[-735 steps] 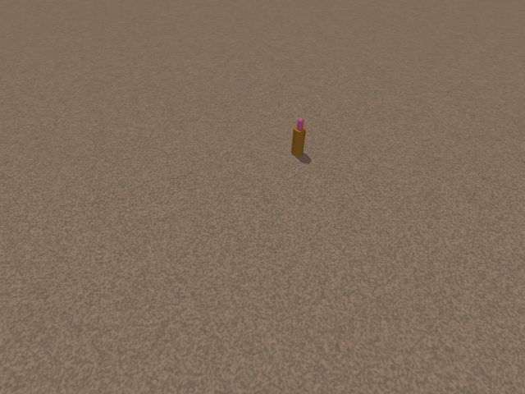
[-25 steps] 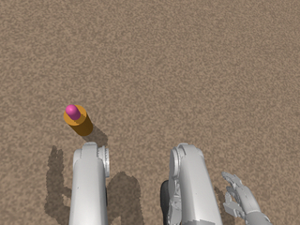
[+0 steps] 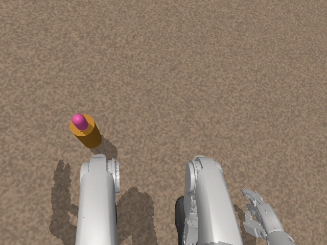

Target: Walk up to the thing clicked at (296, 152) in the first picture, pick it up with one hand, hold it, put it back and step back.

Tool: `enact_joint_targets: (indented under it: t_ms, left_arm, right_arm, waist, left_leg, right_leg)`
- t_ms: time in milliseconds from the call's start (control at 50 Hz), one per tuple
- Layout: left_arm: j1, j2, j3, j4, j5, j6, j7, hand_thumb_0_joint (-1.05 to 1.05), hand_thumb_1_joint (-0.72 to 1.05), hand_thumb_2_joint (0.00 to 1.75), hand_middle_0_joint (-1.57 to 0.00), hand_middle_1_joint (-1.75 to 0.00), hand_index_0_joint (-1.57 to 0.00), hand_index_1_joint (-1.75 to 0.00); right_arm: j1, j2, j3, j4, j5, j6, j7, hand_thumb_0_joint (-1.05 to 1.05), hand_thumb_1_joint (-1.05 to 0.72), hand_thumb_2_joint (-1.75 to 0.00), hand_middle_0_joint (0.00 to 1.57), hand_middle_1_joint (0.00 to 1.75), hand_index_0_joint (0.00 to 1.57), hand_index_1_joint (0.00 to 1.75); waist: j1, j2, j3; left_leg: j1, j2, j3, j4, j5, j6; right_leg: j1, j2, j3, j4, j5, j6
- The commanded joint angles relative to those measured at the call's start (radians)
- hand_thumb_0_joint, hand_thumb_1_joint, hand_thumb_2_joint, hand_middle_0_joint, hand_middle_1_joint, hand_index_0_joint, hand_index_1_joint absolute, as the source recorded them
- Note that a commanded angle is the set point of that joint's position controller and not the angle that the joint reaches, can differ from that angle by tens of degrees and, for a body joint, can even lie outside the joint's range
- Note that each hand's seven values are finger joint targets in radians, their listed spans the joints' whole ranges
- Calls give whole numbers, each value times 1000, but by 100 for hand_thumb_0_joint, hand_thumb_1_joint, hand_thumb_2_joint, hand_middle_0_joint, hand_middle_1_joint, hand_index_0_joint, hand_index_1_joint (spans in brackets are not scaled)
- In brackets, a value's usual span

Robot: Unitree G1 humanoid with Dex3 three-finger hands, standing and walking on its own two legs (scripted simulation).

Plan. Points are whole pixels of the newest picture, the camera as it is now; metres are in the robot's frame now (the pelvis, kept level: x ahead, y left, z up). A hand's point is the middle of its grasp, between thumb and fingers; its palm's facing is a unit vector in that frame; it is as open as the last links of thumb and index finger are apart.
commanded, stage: go down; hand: left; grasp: from the side
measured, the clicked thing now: (85, 130) +0.43 +0.23 -0.26
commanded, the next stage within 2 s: none
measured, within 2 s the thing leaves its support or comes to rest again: neither
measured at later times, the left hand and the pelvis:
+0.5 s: hand out of the picture +0.36 +0.41 +0.04, palm faces +0.11 -0.99 -0.08, open 17.6 cm; pelvis +0.00 +0.00 +0.00, yaw +0 degrees
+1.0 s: hand out of the picture +0.36 +0.41 +0.05, palm faces +0.13 -0.99 -0.08, open 17.6 cm; pelvis +0.00 +0.00 +0.00, yaw +0 degrees
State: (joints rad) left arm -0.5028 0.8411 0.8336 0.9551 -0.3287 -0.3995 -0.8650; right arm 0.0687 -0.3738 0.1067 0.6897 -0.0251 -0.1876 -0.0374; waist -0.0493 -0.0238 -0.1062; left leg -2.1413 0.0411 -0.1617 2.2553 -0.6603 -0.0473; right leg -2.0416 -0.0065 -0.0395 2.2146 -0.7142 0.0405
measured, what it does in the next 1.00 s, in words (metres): stands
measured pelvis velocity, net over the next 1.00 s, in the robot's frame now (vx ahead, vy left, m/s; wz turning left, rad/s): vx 0.00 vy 0.00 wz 0.00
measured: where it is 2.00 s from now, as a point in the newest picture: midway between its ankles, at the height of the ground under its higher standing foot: (147, 239)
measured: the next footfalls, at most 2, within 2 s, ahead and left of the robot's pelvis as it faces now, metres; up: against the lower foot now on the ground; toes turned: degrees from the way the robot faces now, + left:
none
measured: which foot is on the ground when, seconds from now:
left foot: down 0.00-1.00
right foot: down 0.00-1.00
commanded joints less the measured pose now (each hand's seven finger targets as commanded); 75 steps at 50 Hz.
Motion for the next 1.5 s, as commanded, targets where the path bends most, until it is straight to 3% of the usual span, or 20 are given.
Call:
enact_joint_targets:
  t_ms: [0,20,80,180,280,380,420,480,580,600,660,860,940,1020,1100,1140,1180,1240,1440,1480]
  left_arm:
    - [-184,423,70,-182,-40,-53,-1,0,-61,1,-8,-7,-8,-7]
    - [-188,393,50,-174,-38,-51,-2,0,-61,2,-8,-7,-8,-7]
    - [-196,441,77,-186,-31,-54,4,0,-61,2,-7,-7,-7,-7]
    - [-168,415,65,-172,-32,-48,-2,0,-61,2,-8,-7,-8,-7]
    - [-186,450,87,-221,-42,-54,-4,0,-61,1,-8,-7,-8,-7]
    - [-151,408,65,-185,-38,-45,-9,0,-61,2,-8,-7,-8,-7]
    - [-171,447,93,-222,-44,-50,-7,0,-61,1,-8,-7,-8,-7]
    - [-159,399,71,-200,-48,-46,-12,0,-61,2,-8,-8,-8,-7]
    - [-166,434,94,-227,-49,-44,-5,0,-61,2,-8,-8,-8,-7]
    - [-140,395,79,-203,-50,-38,-5,0,-61,2,-7,-7,-7,-7]
    - [-142,387,70,-201,-44,-33,1,0,-61,2,-8,-7,-8,-7]
    - [-131,408,96,-190,-50,-37,11,0,-61,3,-7,-9,-8,-8]
    - [-131,378,69,-177,-45,-46,2,0,-61,2,-7,-9,-8,-8]
    - [-166,412,84,-235,-47,-51,-1,0,-61,2,-8,-9,-9,-8]
    - [-158,371,58,-222,-50,-46,-3,0,-61,2,-7,-9,-8,-8]
    - [-165,406,79,-229,-49,-49,3,0,-61,3,-7,-10,-8,-9]
    - [-119,360,62,-188,-45,-42,3,0,-61,3,-7,-10,-8,-9]
    - [-163,413,78,-260,-33,-47,18,0,-61,3,-7,-10,-8,-9]
    - [-106,366,64,-185,-42,-50,1,0,-61,3,-7,-10,-9,-9]
    - [-152,410,85,-240,-46,-59,3,0,-61,3,-7,-10,-8,-9]
  right_arm:
    - [86,-223,-88,-60,3,-34,-25,0,-91,-90,20,30,20,30]
    - [91,-223,-91,-57,5,-36,-24,0,-91,-90,20,30,20,30]
    - [85,-235,-88,-63,4,-37,-25,0,-91,-90,20,30,20,30]
    - [95,-230,-90,-52,6,-33,-24,0,-91,-90,20,30,20,30]
    - [92,-231,-88,-57,7,-34,-23,0,-91,-90,20,30,20,30]
    - [90,-227,-94,-61,8,-35,-24,0,-91,-90,20,30,20,30]
    - [87,-233,-91,-69,9,-36,-24,0,-91,-90,20,30,20,30]
    - [94,-235,-95,-60,9,-35,-25,0,-91,-90,20,30,20,30]
    - [82,-231,-94,-78,9,-36,-26,0,-91,-90,20,30,20,30]
    - [81,-234,-95,-77,8,-36,-27,0,-91,-90,20,30,20,30]
    - [84,-229,-97,-79,10,-35,-26,0,-91,-90,20,30,20,30]
    - [74,-222,-93,-85,12,-37,-28,0,-90,-90,20,30,20,30]
    - [64,-220,-91,-84,8,-38,-29,0,-91,-90,20,30,20,30]
    - [69,-226,-97,-89,8,-38,-30,0,-90,-90,20,30,20,30]
    - [76,-223,-100,-80,9,-42,-30,0,-90,-90,20,30,20,30]
    - [81,-222,-96,-76,7,-41,-31,0,-90,-90,20,30,20,30]
    - [83,-221,-101,-70,5,-40,-28,0,-90,-90,20,30,20,30]
    - [79,-219,-100,-82,8,-38,-31,0,-90,-90,20,30,20,30]
    - [72,-222,-95,-87,9,-38,-29,0,-90,-89,20,30,20,30]
    - [74,-224,-96,-87,10,-38,-29,0,-90,-89,20,30,20,30]
  waist:
    - [33,198,-586]
    - [26,197,-570]
    - [36,232,-575]
    - [40,236,-577]
    - [45,247,-607]
    - [37,215,-579]
    - [46,232,-615]
    - [35,251,-598]
    - [50,250,-619]
    - [45,246,-620]
    - [34,219,-594]
    - [47,196,-602]
    - [34,195,-571]
    - [44,234,-621]
    - [28,209,-600]
    - [40,201,-618]
    - [40,186,-608]
    - [51,234,-619]
    - [37,224,-582]
    - [43,242,-610]
  left_leg:
    - [453,-13,104,-269,81,71]
    - [460,-13,98,-277,62,71]
    - [483,-13,92,-286,62,69]
    - [496,-13,92,-291,75,65]
    - [494,-14,96,-276,104,67]
    - [474,-14,96,-274,94,69]
    - [496,-15,94,-274,117,67]
    - [522,-13,85,-279,136,63]
    - [510,-15,96,-283,110,65]
    - [524,-16,95,-276,128,65]
    - [490,-16,96,-276,115,68]
    - [472,-19,98,-280,100,71]
    - [458,-16,98,-272,97,72]
    - [504,-15,97,-282,102,68]
    - [478,-17,98,-275,87,70]
    - [471,-17,104,-267,115,70]
    - [481,-16,104,-256,141,70]
    - [496,-16,100,-295,79,69]
    - [507,-15,88,-291,112,67]
    - [519,-14,88,-292,109,65]
  right_leg:
    - [259,32,-43,-256,98,-70]
    - [227,34,-51,-252,82,-72]
    - [212,36,-66,-232,93,-77]
    - [200,36,-66,-227,99,-78]
    - [231,35,-61,-224,121,-77]
    - [229,35,-59,-238,112,-75]
    - [231,35,-62,-226,133,-77]
    - [203,35,-71,-212,146,-80]
    - [233,34,-61,-225,128,-77]
    - [226,34,-63,-222,145,-77]
    - [225,34,-62,-232,133,-75]
    - [246,34,-56,-242,118,-74]
    - [231,34,-55,-238,117,-73]
    - [232,34,-56,-232,123,-76]
    - [233,34,-52,-244,113,-73]
    - [269,31,-44,-246,131,-71]
    - [253,32,-42,-244,149,-70]
    - [243,35,-57,-243,106,-77]
    - [210,35,-68,-228,131,-79]
    - [216,34,-65,-226,127,-79]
